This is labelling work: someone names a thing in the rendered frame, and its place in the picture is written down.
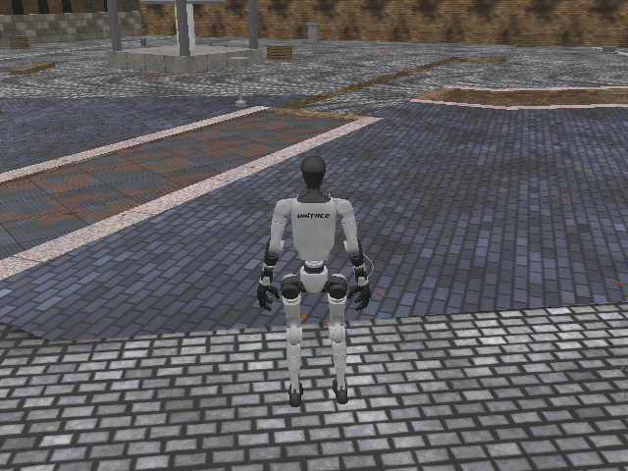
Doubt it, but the robot left shin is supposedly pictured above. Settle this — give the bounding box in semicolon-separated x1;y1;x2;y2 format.
287;328;301;393

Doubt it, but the robot right upper arm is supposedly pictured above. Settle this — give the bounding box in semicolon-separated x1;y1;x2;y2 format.
334;198;359;253

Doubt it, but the robot head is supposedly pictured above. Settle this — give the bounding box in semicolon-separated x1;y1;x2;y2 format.
296;156;331;203

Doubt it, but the right robot hand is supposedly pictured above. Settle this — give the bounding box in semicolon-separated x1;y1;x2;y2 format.
347;283;371;311

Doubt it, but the robot left upper arm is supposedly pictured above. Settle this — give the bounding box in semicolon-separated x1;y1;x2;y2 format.
268;198;293;253

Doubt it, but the left robot forearm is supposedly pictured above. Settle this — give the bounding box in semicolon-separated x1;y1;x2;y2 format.
259;238;279;286

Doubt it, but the right robot forearm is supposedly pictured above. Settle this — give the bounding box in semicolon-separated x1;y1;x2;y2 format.
349;239;369;287

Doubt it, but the left robot hand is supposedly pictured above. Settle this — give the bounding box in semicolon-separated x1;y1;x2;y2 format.
256;284;280;311

